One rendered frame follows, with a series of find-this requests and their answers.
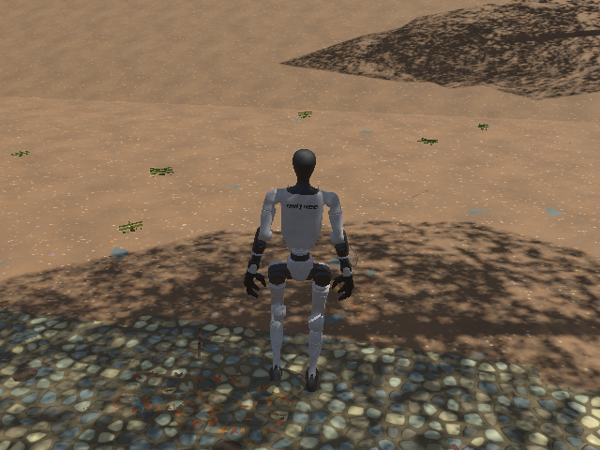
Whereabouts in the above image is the right robot upper arm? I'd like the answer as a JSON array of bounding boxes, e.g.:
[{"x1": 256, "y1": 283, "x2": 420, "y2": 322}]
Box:
[{"x1": 322, "y1": 190, "x2": 345, "y2": 244}]

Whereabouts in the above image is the robot right hand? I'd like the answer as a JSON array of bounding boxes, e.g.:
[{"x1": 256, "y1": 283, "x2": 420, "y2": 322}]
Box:
[{"x1": 332, "y1": 274, "x2": 354, "y2": 301}]

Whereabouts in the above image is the left robot upper arm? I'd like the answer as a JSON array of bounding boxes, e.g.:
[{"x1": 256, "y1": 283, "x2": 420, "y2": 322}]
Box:
[{"x1": 258, "y1": 188, "x2": 283, "y2": 242}]

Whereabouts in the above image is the left robot shin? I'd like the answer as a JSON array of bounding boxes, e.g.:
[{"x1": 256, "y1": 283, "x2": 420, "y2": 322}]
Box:
[{"x1": 270, "y1": 305, "x2": 283, "y2": 369}]

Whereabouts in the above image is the left robot forearm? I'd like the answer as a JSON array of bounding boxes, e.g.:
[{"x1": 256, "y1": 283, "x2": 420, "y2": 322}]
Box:
[{"x1": 247, "y1": 227, "x2": 267, "y2": 274}]

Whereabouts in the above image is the right robot forearm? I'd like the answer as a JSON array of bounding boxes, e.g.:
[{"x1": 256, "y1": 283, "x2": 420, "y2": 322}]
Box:
[{"x1": 335, "y1": 230, "x2": 353, "y2": 277}]

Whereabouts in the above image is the robot left hand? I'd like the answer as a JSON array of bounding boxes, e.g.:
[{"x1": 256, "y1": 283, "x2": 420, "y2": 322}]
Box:
[{"x1": 244, "y1": 270, "x2": 266, "y2": 298}]

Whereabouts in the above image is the humanoid robot head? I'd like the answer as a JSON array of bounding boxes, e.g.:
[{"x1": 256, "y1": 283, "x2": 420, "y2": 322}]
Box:
[{"x1": 287, "y1": 149, "x2": 319, "y2": 195}]

